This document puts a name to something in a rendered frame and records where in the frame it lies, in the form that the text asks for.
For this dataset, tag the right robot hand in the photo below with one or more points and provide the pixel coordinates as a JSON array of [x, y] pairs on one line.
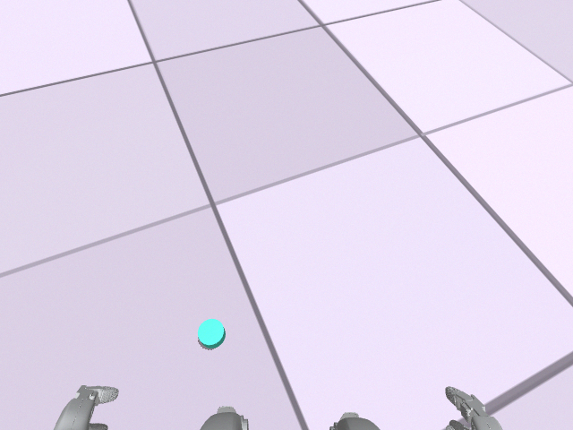
[[472, 410]]

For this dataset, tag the left robot hand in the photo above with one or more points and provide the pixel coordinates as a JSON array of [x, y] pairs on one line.
[[77, 414]]

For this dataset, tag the tin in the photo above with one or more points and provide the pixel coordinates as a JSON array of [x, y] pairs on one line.
[[211, 333]]

